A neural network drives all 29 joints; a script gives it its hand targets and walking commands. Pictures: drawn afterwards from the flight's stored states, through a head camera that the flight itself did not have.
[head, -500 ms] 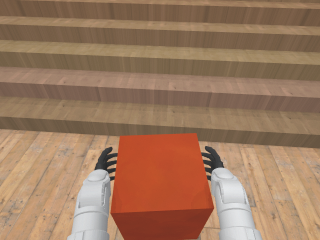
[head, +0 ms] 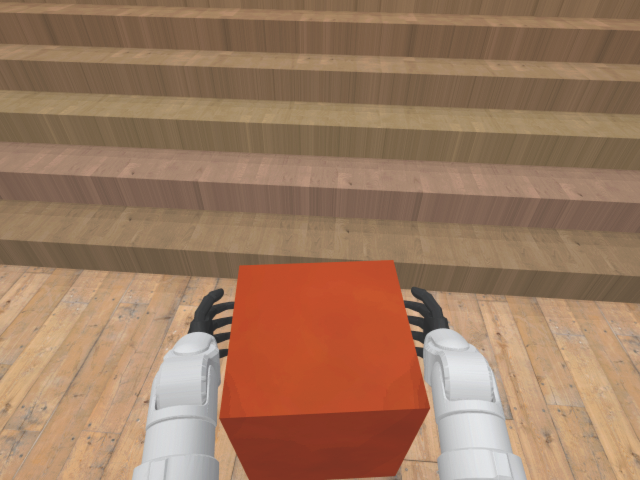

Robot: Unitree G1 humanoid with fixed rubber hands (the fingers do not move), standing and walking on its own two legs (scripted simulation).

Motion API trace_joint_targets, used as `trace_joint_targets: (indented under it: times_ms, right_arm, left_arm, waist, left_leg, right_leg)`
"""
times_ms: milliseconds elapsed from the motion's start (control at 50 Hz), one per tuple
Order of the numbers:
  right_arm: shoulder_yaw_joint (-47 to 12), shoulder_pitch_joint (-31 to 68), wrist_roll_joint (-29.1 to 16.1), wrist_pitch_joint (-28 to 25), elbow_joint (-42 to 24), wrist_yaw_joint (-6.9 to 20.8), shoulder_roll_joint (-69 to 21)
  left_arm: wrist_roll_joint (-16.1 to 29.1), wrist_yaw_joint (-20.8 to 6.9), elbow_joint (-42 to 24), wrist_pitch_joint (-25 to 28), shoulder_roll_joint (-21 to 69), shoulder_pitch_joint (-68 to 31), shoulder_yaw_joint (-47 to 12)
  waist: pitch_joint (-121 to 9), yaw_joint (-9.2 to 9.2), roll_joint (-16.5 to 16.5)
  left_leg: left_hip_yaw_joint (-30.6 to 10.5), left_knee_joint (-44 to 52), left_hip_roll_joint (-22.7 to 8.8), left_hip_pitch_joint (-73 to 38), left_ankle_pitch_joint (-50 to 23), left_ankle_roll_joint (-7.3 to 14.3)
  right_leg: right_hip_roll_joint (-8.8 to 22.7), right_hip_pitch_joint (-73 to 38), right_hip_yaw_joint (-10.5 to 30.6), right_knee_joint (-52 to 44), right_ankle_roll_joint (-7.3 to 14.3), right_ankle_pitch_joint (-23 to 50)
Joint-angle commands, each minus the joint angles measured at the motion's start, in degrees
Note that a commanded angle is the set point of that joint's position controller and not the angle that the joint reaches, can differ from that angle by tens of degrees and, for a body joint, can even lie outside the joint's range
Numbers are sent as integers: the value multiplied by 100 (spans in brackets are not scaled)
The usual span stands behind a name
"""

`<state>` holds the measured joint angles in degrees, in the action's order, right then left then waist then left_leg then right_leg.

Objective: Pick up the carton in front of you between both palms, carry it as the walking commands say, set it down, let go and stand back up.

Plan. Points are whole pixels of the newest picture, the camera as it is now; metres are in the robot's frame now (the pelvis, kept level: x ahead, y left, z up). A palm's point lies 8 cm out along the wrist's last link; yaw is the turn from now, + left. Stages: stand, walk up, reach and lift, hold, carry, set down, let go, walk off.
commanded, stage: hold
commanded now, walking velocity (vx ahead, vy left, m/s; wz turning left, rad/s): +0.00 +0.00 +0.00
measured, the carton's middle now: (320, 374) +0.28 +0.00 -0.02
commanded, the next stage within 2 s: carry in 0.96 s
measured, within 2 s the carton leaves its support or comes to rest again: neither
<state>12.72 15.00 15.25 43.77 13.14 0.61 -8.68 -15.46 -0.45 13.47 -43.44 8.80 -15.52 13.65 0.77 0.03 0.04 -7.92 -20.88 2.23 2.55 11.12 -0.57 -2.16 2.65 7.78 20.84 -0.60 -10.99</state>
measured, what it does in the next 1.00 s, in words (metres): stands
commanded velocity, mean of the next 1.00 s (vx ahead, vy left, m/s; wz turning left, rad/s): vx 0.04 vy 0.00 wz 0.00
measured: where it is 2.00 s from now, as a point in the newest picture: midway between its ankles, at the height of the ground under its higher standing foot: (324, 461)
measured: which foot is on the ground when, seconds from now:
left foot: down 0.00-1.00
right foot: down 0.00-1.00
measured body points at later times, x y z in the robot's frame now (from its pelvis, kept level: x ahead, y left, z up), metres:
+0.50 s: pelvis +0.00 +0.00 +0.00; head -0.04 +0.00 +0.45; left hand +0.30 +0.15 +0.04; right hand +0.30 -0.15 +0.04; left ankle +0.01 +0.13 -0.75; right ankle +0.01 -0.13 -0.75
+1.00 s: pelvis +0.00 +0.00 +0.00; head -0.04 +0.00 +0.45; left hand +0.30 +0.15 +0.04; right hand +0.30 -0.15 +0.04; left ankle +0.01 +0.13 -0.74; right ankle +0.01 -0.13 -0.74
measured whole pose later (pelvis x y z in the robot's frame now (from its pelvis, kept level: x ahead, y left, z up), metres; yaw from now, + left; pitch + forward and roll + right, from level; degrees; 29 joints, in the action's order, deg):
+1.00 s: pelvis +0.00 +0.00 +0.00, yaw +0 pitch -5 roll +0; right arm 11.8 13.9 14.9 44.1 11.3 0.6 -8.4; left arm -15.1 -0.4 11.8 -43.8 8.6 -14.5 12.5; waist -1.5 0.0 0.0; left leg -6.8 -23.6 1.9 6.3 13.4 -0.5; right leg -1.8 6.4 6.5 23.6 -0.6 -13.3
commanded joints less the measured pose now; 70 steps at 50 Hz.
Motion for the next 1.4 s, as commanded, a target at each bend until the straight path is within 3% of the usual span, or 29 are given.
trace_joint_targets:
  times_ms: [0, 160, 620, 920, 940, 980, 1000, 1060, 1100, 1140, 1200, 1220, 1240, 1260, 1280, 1300, 1320, 1340, 1360, 1380]
  right_arm:
    - [-3123, 3043, -1415, -210, -224, 1287, -5143]
    - [-3070, 3135, -1373, -233, -89, 1294, -5149]
    - [-3165, 2669, -1448, -185, -419, 1241, -5089]
    - [-3162, 2729, -1442, -191, -399, 1236, -5078]
    - [-3186, 2820, -1463, -176, -431, 1252, -5085]
    - [-3350, 2868, -1585, -155, -613, 1248, -5109]
    - [-3481, 2950, -1674, -129, -773, 1229, -5121]
    - [-3888, 2947, -1962, 66, -1239, 1143, -5067]
    - [-4144, 2833, -2130, 334, -1594, 1065, -4924]
    - [-4306, 2792, -2293, 681, -1875, 994, -4751]
    - [-4438, 2689, -2516, 1231, -2154, 866, -4495]
    - [-4492, 2662, -2605, 1392, -2288, 830, -4489]
    - [-4578, 2612, -2702, 1537, -2459, 800, -4509]
    - [-4648, 2539, -2800, 1671, -2622, 781, -4555]
    - [-4725, 2487, -2916, 1809, -2863, 787, -4624]
    - [-4803, 2462, -3026, 1945, -3033, 809, -4664]
    - [-4846, 2466, -3141, 2043, -3152, 849, -4731]
    - [-4866, 2540, -3241, 2107, -3283, 895, -4837]
    - [-4814, 2495, -3307, 2167, -3385, 916, -4890]
    - [-4803, 2317, -3339, 2215, -3488, 909, -4932]
  left_arm:
    - [1435, -1323, -127, 155, 5205, -2916, -3168]
    - [1395, -1322, 5, 171, 5211, -3001, -3125]
    - [1453, -1276, -322, 137, 5114, -2533, -3207]
    - [1451, -1277, -307, 146, 5113, -2598, -3204]
    - [1492, -1288, -307, 127, 5139, -2696, -3280]
    - [1595, -1275, -474, 94, 5167, -2727, -3431]
    - [1672, -1256, -634, 68, 5190, -2796, -3558]
    - [1976, -1155, -1161, -127, 5177, -2775, -3984]
    - [2138, -1077, -1525, -402, 5042, -2683, -4244]
    - [2315, -1017, -1802, -750, 4883, -2713, -4438]
    - [2671, -962, -2122, -1299, 4722, -2733, -4666]
    - [2810, -956, -2237, -1458, 4735, -2709, -4733]
    - [2922, -944, -2358, -1596, 4770, -2603, -4776]
    - [3002, -933, -2458, -1720, 4819, -2488, -4794]
    - [3018, -902, -2522, -1817, 4784, -2237, -4758]
    - [2996, -861, -2565, -1911, 4740, -1912, -4701]
    - [2956, -808, -2744, -2007, 4765, -1793, -4680]
    - [2947, -761, -3059, -2098, 4777, -1883, -4733]
    - [3025, -738, -3323, -2186, 4962, -2017, -4807]
    - [3095, -737, -3590, -2243, 5045, -2038, -4855]
  waist:
    - [-1150, -2, 1]
    - [-1163, 5, 6]
    - [-1243, 12, 3]
    - [-1182, 12, 0]
    - [-1175, -24, -74]
    - [-1128, -7, -24]
    - [-1071, -4, -27]
    - [-1454, -7, -53]
    - [-1741, 5, 69]
    - [-1539, 36, 290]
    - [-1312, 115, 979]
    - [-1269, 99, 928]
    - [-1322, 59, 698]
    - [-1412, 23, 294]
    - [-1596, -21, -663]
    - [-1720, -131, -1627]
    - [-1507, -190, -1859]
    - [-1370, -252, -1296]
    - [-1415, -261, -916]
    - [-1549, -227, -801]
  left_leg:
    - [399, 309, 309, -92, -526, -41]
    - [409, 309, 300, -72, -423, -39]
    - [365, 322, 335, -251, -1099, -59]
    - [375, 320, 331, -195, -911, -48]
    - [184, -74, -644, 529, -15, 55]
    - [5, 128, -548, 992, 2370, 152]
    - [11, 89, -524, 1186, 2866, 191]
    - [229, -233, -594, 1122, 1952, 211]
    - [161, -247, -711, 1106, 2033, 280]
    - [-142, -22, -940, 1144, 2530, 373]
    - [-839, 352, -1476, 773, 2239, 710]
    - [-746, 190, -1484, 789, 1783, 760]
    - [-384, -168, -1339, 971, 1158, 695]
    - [257, -861, -1027, 1377, 355, 520]
    - [1067, -2105, -623, 2134, -167, 207]
    - [1554, -2944, -354, 3421, 532, -72]
    - [1614, -3001, -234, 4435, 2019, -122]
    - [1507, -2750, -356, 4784, 2560, -57]
    - [1514, -2231, -395, 4638, 2441, -9]
    - [1607, -1636, -325, 4117, 1928, 25]
  right_leg:
    - [-309, -111, -397, -306, -27, 497]
    - [-303, -82, -405, -299, -23, 394]
    - [-331, -327, -373, -316, -54, 1099]
    - [-321, -268, -383, -311, -39, 903]
    - [650, 440, -233, 101, 48, -50]
    - [592, 977, 51, -162, 144, -2458]
    - [585, 1153, 52, -134, 177, -2973]
    - [614, 1136, -219, 171, 205, -2009]
    - [669, 1178, -257, 373, 246, -2049]
    - [647, 1599, -404, 654, 228, -2288]
    - [345, 2215, -1177, 1248, 112, -1522]
    - [348, 2121, -1271, 972, 114, -1378]
    - [376, 1698, -1269, 692, 115, -1210]
    - [509, 1017, -1047, 437, 158, -996]
    - [1063, 142, -177, 405, 397, -80]
    - [1687, -891, 792, 267, 755, 1397]
    - [2100, -1458, 1443, 17, 1117, 2630]
    - [2233, -1718, 1492, 7, 1295, 2971]
    - [2189, -1781, 1219, 79, 1236, 2881]
    - [2063, -1624, 839, 151, 1046, 2667]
